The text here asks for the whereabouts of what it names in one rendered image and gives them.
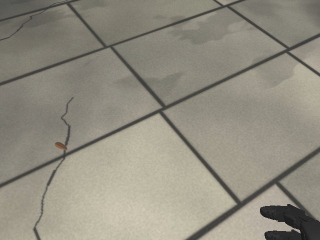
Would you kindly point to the robot right hand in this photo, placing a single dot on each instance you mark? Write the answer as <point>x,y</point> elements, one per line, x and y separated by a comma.
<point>294,217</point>

